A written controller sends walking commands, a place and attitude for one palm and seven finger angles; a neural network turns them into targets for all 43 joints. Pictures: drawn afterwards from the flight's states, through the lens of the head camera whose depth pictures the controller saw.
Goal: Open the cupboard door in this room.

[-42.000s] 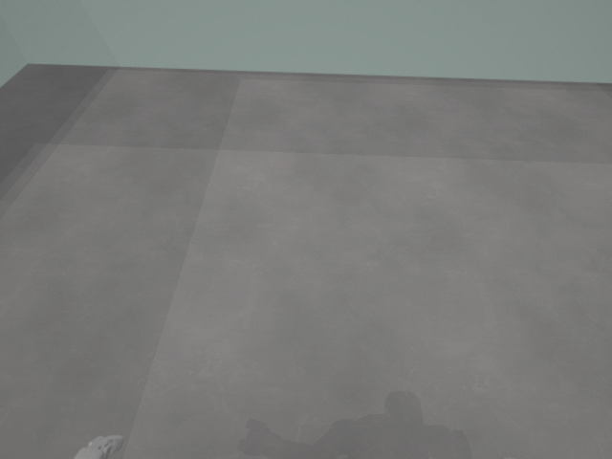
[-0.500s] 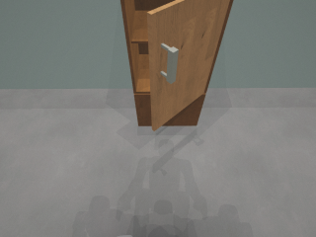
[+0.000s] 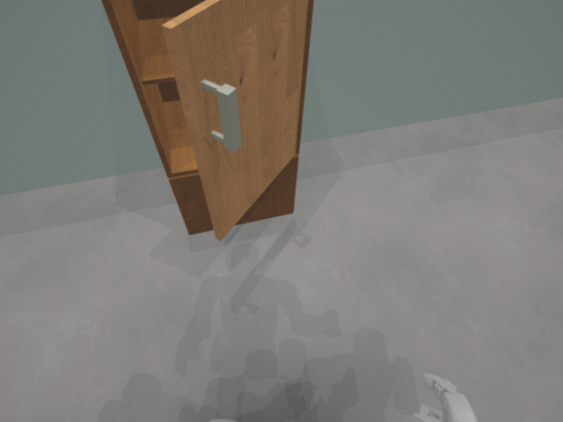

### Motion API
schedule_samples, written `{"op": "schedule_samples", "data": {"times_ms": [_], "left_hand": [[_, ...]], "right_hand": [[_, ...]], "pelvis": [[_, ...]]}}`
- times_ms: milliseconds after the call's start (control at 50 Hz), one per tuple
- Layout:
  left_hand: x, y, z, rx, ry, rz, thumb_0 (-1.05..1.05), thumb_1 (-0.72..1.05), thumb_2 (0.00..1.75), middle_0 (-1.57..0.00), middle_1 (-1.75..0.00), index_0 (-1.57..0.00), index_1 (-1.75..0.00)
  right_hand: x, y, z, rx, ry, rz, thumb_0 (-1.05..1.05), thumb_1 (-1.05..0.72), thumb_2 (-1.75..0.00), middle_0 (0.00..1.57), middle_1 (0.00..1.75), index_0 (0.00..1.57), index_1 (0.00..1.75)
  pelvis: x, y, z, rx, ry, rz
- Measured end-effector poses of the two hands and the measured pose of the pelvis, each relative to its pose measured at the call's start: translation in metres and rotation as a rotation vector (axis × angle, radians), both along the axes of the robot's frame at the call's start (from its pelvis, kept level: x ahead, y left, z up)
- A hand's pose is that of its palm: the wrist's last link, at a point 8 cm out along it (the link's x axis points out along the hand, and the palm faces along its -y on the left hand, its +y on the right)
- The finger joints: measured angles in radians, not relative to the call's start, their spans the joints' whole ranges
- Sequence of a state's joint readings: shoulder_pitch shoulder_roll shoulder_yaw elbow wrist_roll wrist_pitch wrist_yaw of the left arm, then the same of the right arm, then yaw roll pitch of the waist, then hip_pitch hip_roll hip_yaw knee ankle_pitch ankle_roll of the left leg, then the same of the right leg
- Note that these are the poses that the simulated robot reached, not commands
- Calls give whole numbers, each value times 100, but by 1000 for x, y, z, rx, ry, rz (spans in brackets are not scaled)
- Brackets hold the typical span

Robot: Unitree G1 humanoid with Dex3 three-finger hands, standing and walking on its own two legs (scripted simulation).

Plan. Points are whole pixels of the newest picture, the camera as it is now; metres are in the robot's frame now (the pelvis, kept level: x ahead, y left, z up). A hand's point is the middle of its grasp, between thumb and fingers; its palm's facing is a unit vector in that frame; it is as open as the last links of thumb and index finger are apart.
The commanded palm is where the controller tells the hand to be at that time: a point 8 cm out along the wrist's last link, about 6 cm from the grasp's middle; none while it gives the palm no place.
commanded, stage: walk to a spot facing it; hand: left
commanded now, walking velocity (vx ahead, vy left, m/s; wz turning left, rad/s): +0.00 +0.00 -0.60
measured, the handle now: (220, 116) +0.60 +0.18 +0.05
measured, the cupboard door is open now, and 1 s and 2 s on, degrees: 42 42 42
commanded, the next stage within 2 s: none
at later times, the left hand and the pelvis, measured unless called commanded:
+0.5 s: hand (193, 397) +0.16 +0.16 -0.15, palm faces -0.33 -0.90 -0.27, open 7.4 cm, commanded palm none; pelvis +0.01 -0.01 +0.01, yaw -19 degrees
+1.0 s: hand (247, 363) +0.22 +0.08 -0.15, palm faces -0.58 -0.78 -0.25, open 7.4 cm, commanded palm none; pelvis +0.02 -0.03 +0.00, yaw -37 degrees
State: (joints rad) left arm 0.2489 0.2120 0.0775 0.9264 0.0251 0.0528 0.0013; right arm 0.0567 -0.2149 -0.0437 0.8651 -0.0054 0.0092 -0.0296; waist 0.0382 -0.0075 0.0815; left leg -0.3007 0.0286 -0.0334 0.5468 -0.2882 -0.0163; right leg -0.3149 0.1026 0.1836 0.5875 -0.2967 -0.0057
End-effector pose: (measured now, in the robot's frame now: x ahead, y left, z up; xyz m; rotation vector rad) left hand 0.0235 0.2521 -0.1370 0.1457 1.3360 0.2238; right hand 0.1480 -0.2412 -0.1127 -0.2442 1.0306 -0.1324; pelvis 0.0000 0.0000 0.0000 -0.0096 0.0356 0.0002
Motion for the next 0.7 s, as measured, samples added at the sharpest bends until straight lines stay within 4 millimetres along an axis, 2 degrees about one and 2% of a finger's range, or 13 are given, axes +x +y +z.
{"op": "schedule_samples", "data": {"times_ms": [60, 160, 240, 300, 360, 420, 520, 620, 700], "left_hand": [[21, 12, -5, -7, -24, -46, 1, 91, 89, -20, -30, -20, -30], [63, 14, 7, -11, -72, -134, 1, 91, 89, -20, -30, -20, -30], [98, 1, 15, 0, -95, -240, 1, 91, 90, -20, -30, -20, -30], [123, -14, 15, 22, -128, -319, 1, 91, 90, -20, -30, -20, -30], [138, -29, 16, 46, -150, -379, 1, 91, 89, -20, -30, -20, -30], [143, -38, 19, 49, -140, -411, 1, 91, 89, -20, -30, -20, -30], [149, -48, 15, 18, -110, -468, 1, 91, 89, -20, -30, -20, -30], [165, -48, -1, -31, -97, -510, 1, 91, 89, -20, -30, -20, -30], [183, -52, -3, -57, -102, -549, 1, 91, 89, -20, -30, -20, -30]], "right_hand": [[-23, 4, 1, -23, 36, -13, 0, -91, -89, 20, 30, 20, 30], [-75, -1, 2, -23, 149, -83, 0, -91, -89, 20, 30, 20, 30], [-117, -13, -6, -1, 207, -184, 0, -90, -89, 20, 30, 20, 30], [-147, -27, -20, 19, 244, -264, 0, -90, -89, 20, 30, 20, 30], [-171, -40, -29, 23, 287, -340, 1, -90, -89, 20, 30, 20, 30], [-180, -45, -23, 18, 294, -393, 1, -91, -89, 20, 30, 20, 30], [-176, -40, -11, 17, 232, -452, 1, -91, -90, 20, 30, 20, 30], [-171, -21, -8, -2, 158, -492, 0, -91, -90, 20, 30, 20, 30], [-184, 0, -4, 6, 178, -512, 0, -91, -89, 20, 30, 20, 30]], "pelvis": [[-2, 5, -1, 6, -11, -33], [-1, 6, 8, -10, -13, -97], [2, 1, 8, -16, -11, -159], [5, -9, -1, -2, -13, -202], [3, -13, -5, -1, -19, -243], [3, -13, 0, 7, -27, -280], [7, -8, 6, 18, -29, -345], [17, 7, -3, -7, -18, -403], [18, 10, 0, -10, -24, -453]]}}
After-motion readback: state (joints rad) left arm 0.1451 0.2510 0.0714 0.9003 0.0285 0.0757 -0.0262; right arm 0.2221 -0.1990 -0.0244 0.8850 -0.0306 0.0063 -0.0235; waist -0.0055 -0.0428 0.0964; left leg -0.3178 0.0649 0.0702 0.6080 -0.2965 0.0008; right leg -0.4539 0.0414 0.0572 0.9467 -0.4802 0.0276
